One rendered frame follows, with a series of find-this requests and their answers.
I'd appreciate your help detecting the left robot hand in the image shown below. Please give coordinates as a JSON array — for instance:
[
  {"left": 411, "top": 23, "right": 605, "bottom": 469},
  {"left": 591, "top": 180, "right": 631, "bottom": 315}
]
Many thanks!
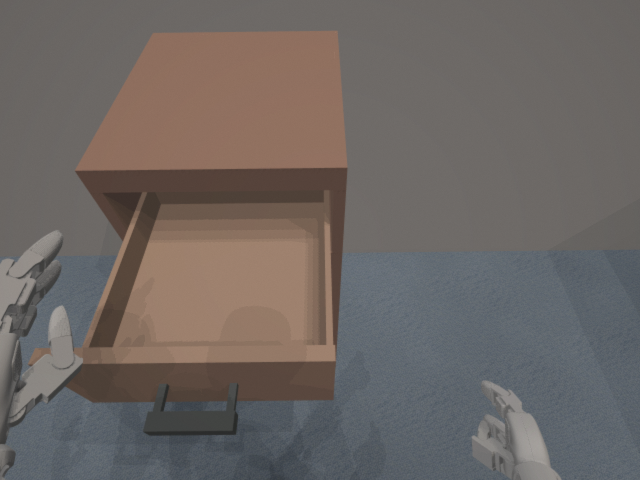
[{"left": 0, "top": 230, "right": 83, "bottom": 444}]

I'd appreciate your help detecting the handle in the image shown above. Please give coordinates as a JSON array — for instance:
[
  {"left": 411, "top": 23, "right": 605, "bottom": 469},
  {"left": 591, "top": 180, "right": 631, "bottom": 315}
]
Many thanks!
[{"left": 143, "top": 383, "right": 239, "bottom": 436}]

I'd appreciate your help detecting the right robot hand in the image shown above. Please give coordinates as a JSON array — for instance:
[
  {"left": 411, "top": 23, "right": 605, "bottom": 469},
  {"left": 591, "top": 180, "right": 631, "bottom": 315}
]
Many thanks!
[{"left": 472, "top": 380, "right": 551, "bottom": 479}]

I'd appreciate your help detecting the drawer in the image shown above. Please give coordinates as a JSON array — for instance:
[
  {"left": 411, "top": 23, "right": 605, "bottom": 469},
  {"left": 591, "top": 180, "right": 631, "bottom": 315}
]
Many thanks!
[{"left": 28, "top": 190, "right": 336, "bottom": 403}]

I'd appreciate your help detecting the cabinet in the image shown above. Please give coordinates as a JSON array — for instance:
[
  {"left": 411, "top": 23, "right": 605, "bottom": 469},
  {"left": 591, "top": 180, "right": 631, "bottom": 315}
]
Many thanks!
[{"left": 75, "top": 31, "right": 347, "bottom": 367}]

